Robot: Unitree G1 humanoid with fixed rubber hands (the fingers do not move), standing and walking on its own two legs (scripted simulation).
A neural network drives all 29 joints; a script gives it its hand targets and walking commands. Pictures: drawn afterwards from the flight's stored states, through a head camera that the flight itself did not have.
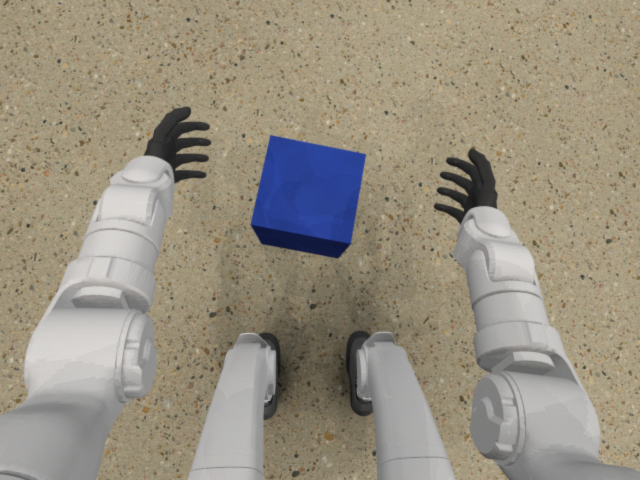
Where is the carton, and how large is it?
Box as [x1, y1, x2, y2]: [251, 135, 365, 257]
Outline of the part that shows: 270,135 251,220 251,225 261,243 338,257 350,243 365,154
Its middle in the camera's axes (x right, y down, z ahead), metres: -0.03 -0.08 +0.94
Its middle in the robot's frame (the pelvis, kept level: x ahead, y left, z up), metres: +0.54 +0.00 -0.54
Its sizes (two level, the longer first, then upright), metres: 0.210 0.200 0.250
